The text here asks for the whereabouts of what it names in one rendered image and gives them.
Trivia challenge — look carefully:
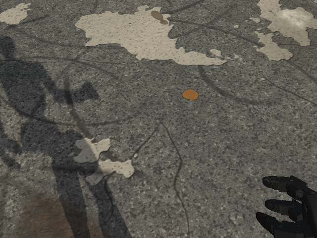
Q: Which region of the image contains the robot right hand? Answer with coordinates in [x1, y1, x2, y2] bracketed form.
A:
[256, 176, 317, 238]

